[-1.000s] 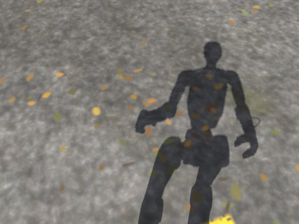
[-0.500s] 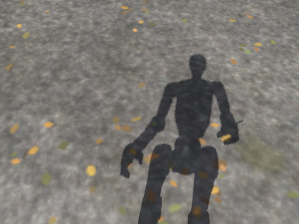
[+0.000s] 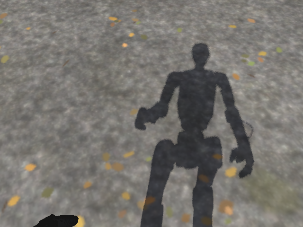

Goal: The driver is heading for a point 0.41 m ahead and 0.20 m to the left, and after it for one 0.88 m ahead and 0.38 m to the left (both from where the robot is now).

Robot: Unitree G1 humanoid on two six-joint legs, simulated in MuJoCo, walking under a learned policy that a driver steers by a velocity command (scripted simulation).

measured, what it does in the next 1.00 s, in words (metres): walks ahead, turning left: left foot, then right foot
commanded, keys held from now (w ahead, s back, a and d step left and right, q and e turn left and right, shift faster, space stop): q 0.28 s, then w+q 0.16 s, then q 0.56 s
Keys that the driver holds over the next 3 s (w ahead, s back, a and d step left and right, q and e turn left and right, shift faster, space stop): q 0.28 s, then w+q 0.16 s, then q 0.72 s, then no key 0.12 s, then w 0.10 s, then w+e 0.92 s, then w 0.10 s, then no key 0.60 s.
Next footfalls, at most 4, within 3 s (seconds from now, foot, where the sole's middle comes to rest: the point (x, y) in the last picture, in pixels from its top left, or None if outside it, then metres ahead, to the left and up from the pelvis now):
0.36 left None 0.08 0.14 -0.76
0.80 right None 0.32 0.00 -0.76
1.22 left None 0.15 0.21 -0.76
1.80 right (127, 219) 0.48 0.14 -0.76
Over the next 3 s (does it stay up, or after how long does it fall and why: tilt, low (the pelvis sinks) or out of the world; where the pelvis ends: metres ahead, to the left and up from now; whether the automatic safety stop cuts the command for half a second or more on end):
stays up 0.83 0.33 0.00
